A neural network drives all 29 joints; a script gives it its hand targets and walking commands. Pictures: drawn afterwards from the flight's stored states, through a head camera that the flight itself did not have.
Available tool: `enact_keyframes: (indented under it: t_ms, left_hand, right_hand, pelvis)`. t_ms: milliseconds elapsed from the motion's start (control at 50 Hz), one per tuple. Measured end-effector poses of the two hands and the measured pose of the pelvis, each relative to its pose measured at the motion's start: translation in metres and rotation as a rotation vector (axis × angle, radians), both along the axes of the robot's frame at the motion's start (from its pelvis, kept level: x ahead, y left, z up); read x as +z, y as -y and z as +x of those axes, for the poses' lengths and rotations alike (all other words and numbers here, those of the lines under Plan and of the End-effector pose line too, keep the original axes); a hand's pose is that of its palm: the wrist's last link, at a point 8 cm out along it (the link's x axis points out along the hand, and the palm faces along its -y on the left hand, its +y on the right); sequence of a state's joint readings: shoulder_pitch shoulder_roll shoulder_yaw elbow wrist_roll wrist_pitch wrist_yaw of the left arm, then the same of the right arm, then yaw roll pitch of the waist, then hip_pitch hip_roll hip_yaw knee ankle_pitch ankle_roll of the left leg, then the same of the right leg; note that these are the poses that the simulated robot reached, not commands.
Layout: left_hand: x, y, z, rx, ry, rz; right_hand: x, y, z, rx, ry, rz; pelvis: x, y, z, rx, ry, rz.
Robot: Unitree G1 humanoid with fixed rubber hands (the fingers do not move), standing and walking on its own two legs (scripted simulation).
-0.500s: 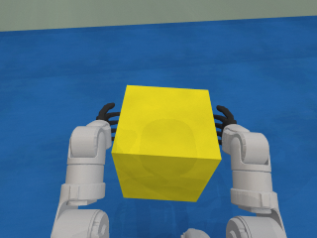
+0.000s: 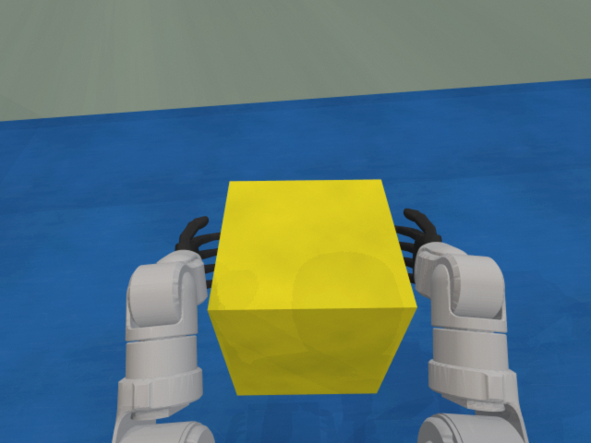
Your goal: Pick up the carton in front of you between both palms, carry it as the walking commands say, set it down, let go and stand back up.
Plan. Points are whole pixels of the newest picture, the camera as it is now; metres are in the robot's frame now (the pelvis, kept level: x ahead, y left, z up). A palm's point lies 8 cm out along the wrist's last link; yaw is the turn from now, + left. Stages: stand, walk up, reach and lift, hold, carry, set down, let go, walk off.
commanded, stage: carry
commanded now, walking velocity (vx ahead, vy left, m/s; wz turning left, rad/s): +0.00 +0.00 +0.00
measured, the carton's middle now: (306, 291) +0.33 +0.00 +0.02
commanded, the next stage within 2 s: hold in 1.68 s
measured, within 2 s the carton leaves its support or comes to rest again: neither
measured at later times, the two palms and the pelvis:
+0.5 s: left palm (192, 255) +0.36 +0.16 +0.08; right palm (413, 257) +0.35 -0.14 +0.08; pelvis +0.09 +0.02 -0.02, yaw -2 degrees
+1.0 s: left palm (189, 296) +0.31 +0.16 +0.04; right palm (412, 299) +0.30 -0.14 +0.05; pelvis +0.04 +0.02 -0.01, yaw -2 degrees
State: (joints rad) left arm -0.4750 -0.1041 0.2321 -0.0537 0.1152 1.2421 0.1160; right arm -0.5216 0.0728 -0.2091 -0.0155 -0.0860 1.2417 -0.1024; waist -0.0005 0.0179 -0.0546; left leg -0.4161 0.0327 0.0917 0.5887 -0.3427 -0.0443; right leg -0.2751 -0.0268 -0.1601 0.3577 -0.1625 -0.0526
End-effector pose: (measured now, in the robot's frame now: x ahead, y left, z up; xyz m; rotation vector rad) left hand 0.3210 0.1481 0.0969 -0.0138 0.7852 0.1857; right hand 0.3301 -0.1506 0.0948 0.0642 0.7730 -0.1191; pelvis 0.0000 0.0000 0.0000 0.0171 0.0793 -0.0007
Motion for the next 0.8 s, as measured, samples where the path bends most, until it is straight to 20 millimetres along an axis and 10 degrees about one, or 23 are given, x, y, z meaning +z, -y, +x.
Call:
enact_keyframes:
  t_ms: [340,800]
  left_hand:
    - [-0.016,-0.014,0.040,-0.028,0.082,-0.035]
    - [-0.037,-0.013,0.003,-0.071,0.056,0.005]
  right_hand:
    - [-0.009,-0.014,0.027,-0.041,0.082,-0.042]
    - [-0.031,-0.013,-0.015,-0.034,0.057,-0.067]
  pelvis:
    - [-0.014,-0.016,0.094,-0.029,0.011,-0.009]
    - [-0.015,-0.020,0.062,-0.038,0.049,-0.018]
